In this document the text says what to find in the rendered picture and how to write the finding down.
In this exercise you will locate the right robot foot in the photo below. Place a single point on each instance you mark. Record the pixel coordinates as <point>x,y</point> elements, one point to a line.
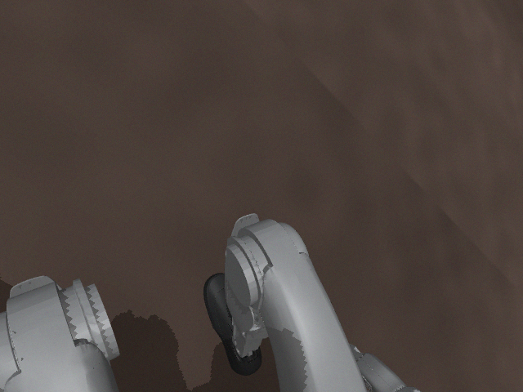
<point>221,319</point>

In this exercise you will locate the right robot hand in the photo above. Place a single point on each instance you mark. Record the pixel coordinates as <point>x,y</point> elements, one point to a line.
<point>377,376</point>

